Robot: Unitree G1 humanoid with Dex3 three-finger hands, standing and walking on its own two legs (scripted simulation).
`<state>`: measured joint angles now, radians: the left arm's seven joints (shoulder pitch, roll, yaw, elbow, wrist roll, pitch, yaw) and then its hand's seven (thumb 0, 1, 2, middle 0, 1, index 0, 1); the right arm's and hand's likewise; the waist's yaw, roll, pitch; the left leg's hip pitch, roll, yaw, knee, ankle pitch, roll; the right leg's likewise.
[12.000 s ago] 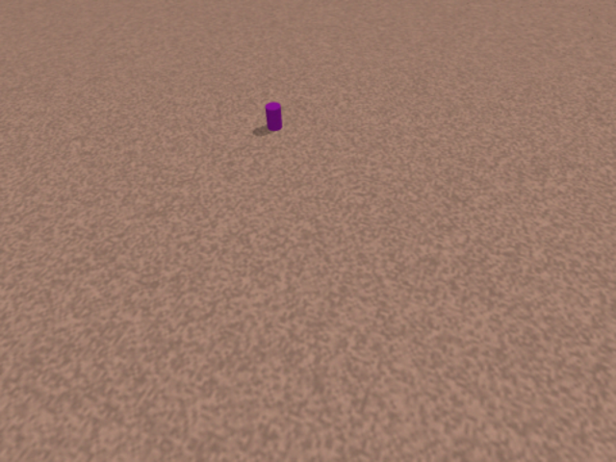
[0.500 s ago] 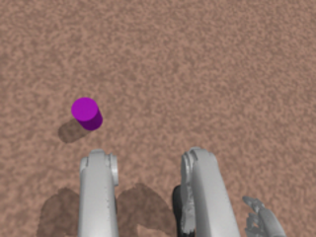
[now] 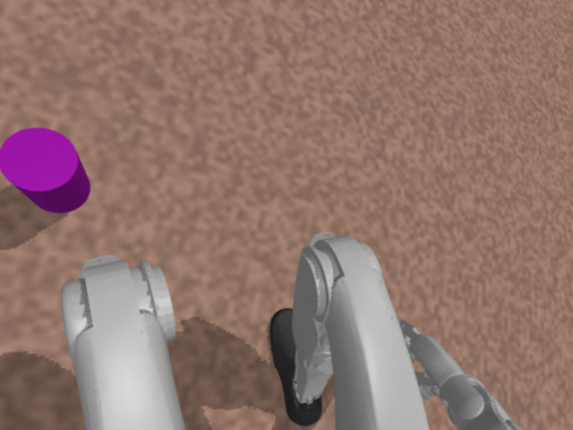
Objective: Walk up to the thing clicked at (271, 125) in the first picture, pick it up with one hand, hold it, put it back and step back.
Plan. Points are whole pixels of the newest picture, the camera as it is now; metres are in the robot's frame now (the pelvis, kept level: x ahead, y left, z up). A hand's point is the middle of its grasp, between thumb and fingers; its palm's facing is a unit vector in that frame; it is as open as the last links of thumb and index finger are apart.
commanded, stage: close in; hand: left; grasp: from the side
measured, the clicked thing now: (51, 174) +0.46 +0.27 -0.23
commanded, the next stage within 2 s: rest palm in 0.78 s
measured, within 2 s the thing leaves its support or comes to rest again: neither
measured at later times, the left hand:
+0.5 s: hand (15, 176) +0.44 +0.30 -0.18, palm faces +0.22 -0.98 -0.01, open 17.2 cm
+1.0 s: hand (40, 175) +0.45 +0.27 -0.19, palm faces +0.26 -0.97 -0.03, open 15.9 cm
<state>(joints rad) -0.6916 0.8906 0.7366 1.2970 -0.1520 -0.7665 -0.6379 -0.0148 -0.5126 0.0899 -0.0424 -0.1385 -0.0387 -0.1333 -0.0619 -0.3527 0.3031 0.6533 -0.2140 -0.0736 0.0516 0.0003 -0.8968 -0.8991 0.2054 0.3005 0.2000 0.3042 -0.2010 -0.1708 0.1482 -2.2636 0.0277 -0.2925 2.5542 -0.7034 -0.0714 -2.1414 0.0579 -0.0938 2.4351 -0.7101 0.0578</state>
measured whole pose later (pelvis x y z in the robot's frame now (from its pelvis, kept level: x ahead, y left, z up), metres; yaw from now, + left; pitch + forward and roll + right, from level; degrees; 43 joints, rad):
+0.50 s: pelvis -0.01 +0.02 -0.02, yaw -5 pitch +13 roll -16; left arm -0.69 0.92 0.65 1.49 -0.10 -1.01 -0.28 -0.02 -0.48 0.07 -0.04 -0.11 -0.04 -0.09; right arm -0.15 -0.42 0.49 0.54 -0.35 0.02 0.09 0.00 -0.91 -0.90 0.21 0.30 0.20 0.30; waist -0.27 -0.26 0.30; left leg -2.23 0.03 -0.40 2.67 -0.71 -0.05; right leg -2.07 0.10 -0.17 2.45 -0.66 0.07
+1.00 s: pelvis -0.02 +0.02 -0.02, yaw -6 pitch +11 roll -18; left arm -0.69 0.90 0.53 1.52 -0.05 -1.10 -0.06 -0.01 -0.25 0.21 -0.07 -0.15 -0.07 -0.14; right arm -0.17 -0.37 0.54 0.54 -0.39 0.06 0.13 -0.01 -0.90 -0.90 0.21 0.30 0.20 0.30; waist -0.28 -0.28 0.32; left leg -2.22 0.03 -0.44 2.68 -0.71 -0.05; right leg -2.05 0.11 -0.19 2.44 -0.65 0.08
